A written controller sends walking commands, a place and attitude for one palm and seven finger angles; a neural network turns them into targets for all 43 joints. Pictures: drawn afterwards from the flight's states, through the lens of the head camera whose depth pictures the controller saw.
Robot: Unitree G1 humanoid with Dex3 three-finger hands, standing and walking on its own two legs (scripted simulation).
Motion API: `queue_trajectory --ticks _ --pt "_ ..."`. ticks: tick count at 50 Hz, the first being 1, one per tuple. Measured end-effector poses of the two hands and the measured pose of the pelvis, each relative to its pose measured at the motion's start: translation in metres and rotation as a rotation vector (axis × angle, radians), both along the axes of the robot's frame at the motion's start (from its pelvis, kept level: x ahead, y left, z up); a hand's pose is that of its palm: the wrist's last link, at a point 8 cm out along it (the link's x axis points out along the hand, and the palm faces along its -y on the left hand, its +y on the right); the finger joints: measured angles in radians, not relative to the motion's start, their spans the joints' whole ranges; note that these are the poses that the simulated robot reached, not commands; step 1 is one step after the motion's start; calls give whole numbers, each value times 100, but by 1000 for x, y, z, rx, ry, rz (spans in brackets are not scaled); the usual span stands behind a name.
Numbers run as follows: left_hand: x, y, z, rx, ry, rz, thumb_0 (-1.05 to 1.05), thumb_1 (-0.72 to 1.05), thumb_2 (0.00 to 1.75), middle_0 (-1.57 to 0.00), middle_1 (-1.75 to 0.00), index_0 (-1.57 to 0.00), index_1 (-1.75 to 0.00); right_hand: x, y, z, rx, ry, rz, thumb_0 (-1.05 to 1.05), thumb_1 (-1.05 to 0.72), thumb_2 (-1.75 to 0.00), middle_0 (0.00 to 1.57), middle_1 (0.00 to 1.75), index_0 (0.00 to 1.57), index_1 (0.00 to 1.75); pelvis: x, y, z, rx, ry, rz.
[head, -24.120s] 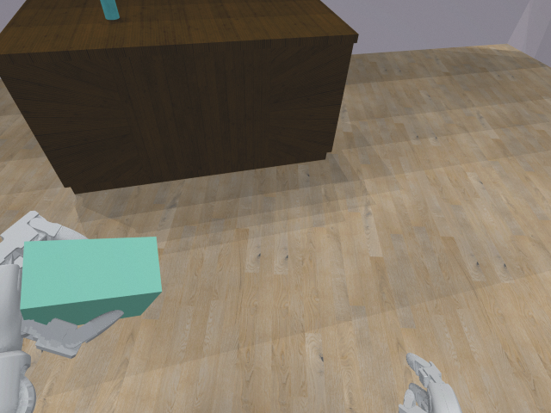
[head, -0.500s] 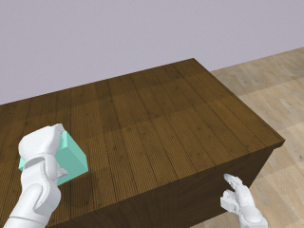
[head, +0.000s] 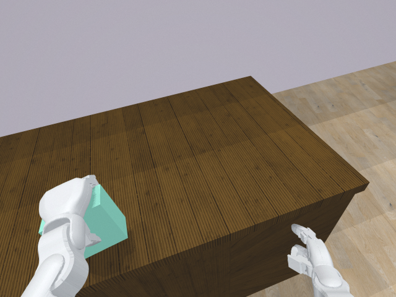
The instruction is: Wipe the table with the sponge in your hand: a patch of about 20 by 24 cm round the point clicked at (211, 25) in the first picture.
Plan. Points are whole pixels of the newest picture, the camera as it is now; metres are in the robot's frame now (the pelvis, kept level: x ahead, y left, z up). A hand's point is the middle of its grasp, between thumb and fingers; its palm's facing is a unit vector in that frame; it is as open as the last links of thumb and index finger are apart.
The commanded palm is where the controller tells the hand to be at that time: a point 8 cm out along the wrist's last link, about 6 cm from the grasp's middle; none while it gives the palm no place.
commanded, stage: move the sponge above the wiping area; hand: left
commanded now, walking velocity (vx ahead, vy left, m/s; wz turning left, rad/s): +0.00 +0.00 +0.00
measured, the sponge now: (92, 229) +0.22 +0.27 +0.03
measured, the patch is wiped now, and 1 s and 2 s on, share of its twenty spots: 0.00 0.00 0.00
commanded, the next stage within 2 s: lower the sponge onto the table in 0.90 s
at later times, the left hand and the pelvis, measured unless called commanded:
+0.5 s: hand (90, 221) +0.22 +0.26 +0.06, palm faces -0.09 -0.17 -0.98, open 10.3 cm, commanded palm +0.21 +0.28 +0.16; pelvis +0.00 -0.01 +0.00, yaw +0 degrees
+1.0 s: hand (89, 208) +0.24 +0.27 +0.08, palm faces +0.02 -0.10 -0.99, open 10.3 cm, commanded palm +0.21 +0.28 +0.16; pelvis +0.00 +0.00 +0.00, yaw -1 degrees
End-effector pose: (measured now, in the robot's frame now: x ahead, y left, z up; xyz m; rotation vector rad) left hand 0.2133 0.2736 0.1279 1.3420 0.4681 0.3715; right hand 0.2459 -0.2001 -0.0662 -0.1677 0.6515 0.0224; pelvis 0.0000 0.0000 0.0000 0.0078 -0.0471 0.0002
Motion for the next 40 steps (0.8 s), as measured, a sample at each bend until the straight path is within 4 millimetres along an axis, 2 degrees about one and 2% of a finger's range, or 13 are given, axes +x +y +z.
queue_trajectory --ticks 3,5,7,11,14,16,18,23,25,29,35,37,40 --pt "-2 -17 -12 3 34 -100 -1 -52 102 -73 -130 -75 -128 -1 -1 -1 -33 -5 7 2 -91 -89 20 30 21 30 -2 -1 -1 1 -7 2" --pt "0 -24 -8 41 4 -162 -1 -52 102 -73 -130 -75 -128 -2 -1 -1 -50 -4 13 2 -91 -89 20 30 21 30 -2 -3 -1 2 -14 -1" --pt "4 -25 5 106 -57 -193 -1 -52 102 -73 -130 -75 -128 -3 1 -1 -52 -6 16 2 -91 -89 20 30 21 30 -2 -4 0 1 -19 -4" --pt "14 -10 35 178 -174 -126 -1 -52 102 -73 -129 -75 -128 -5 4 -2 -14 -1 11 2 -91 -89 20 30 21 30 -2 -8 0 2 -23 -12" --pt "17 6 46 152 -192 -14 -1 -52 102 -73 -129 -75 -128 -5 4 -1 18 1 2 2 -91 -89 20 30 21 30 -1 -9 1 3 -17 -12" --pt "16 13 43 115 -158 39 -1 -52 102 -73 -129 -75 -128 -5 1 0 29 -3 -6 2 -91 -89 20 30 21 30 -2 -9 1 3 -11 -11" --pt "13 13 32 80 -94 55 -1 -52 102 -73 -129 -75 -128 -4 -3 0 31 -10 -13 2 -91 -89 20 30 21 30 -2 -8 0 2 -5 -8" --pt "0 -5 -7 18 55 -44 -1 -52 102 -73 -129 -75 -128 -5 -13 0 -21 -13 -16 2 -91 -89 20 30 21 30 -4 -6 -1 3 -3 -3" --pt "-4 -12 -12 22 57 -111 -1 -52 102 -73 -129 -75 -128 -7 -15 0 -54 -7 -12 2 -91 -89 20 30 21 30 -4 -7 -1 3 -9 -4" --pt "-4 -11 4 115 -54 -183 -1 -52 102 -73 -129 -75 -128 -11 -14 -1 -85 -3 -12 2 -91 -89 20 30 20 30 -4 -8 -1 -1 -23 -5" --pt "6 16 41 162 -184 -39 -1 -52 102 -74 -129 -75 -127 -11 -4 -3 -25 0 -18 2 -91 -89 20 30 20 30 -4 -6 0 -2 -25 -4" --pt "8 19 43 131 -172 8 -1 -52 102 -74 -129 -75 -127 -10 0 -2 1 -7 -18 2 -91 -89 20 30 20 30 -5 -4 1 -1 -18 -2" --pt "9 15 30 77 -96 14 -1 -52 102 -74 -128 -75 -127 -7 4 -1 22 -18 -16 2 -91 -89 20 30 21 30 -5 -1 1 0 -8 1"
